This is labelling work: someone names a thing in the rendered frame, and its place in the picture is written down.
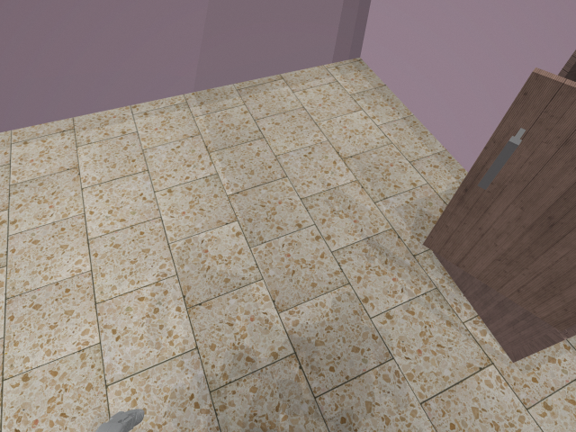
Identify handle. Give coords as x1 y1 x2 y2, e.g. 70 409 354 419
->
478 128 526 190

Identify left robot hand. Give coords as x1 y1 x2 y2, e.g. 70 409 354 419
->
95 409 145 432

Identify cupboard door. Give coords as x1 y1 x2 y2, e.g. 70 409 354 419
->
423 67 576 331

